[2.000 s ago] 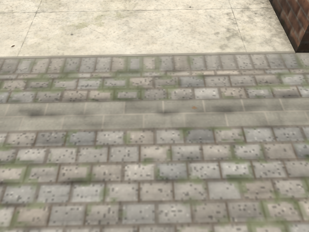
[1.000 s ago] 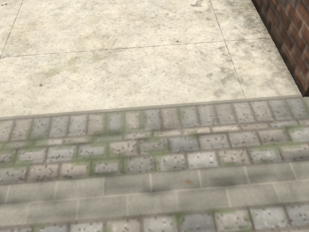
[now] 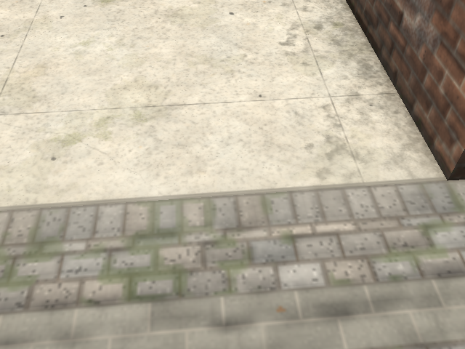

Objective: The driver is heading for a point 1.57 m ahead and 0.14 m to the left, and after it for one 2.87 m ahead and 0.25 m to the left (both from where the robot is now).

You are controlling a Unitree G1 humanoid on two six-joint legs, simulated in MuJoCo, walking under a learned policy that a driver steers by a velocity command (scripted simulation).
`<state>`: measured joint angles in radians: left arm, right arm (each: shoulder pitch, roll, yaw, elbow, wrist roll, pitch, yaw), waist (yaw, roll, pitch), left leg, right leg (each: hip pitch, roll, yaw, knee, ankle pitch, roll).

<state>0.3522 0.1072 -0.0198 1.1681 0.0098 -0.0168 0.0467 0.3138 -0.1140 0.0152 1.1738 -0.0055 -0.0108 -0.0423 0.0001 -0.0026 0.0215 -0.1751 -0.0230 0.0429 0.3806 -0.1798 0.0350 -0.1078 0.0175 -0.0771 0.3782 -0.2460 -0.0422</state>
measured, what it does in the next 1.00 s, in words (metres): stands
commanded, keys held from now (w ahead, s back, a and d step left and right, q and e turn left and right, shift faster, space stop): no key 1.00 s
